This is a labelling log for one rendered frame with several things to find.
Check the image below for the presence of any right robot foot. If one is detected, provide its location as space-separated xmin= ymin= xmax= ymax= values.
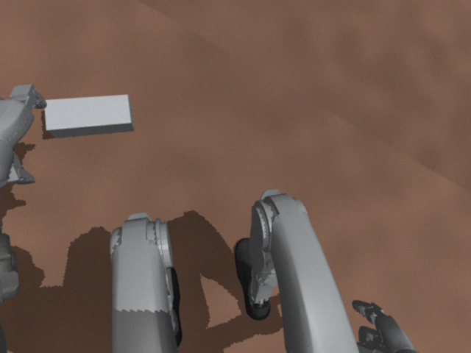
xmin=235 ymin=238 xmax=270 ymax=321

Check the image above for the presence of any carton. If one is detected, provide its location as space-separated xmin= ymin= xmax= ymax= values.
xmin=45 ymin=95 xmax=135 ymax=138

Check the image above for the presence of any left robot foot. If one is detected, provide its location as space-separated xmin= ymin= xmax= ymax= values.
xmin=170 ymin=267 xmax=183 ymax=348

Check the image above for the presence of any right robot hand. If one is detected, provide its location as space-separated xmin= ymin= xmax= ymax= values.
xmin=352 ymin=300 xmax=415 ymax=353

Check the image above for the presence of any left robot arm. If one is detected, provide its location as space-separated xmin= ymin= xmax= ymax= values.
xmin=0 ymin=140 xmax=20 ymax=353

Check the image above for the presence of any left robot hand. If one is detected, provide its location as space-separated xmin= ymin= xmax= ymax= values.
xmin=0 ymin=84 xmax=47 ymax=185

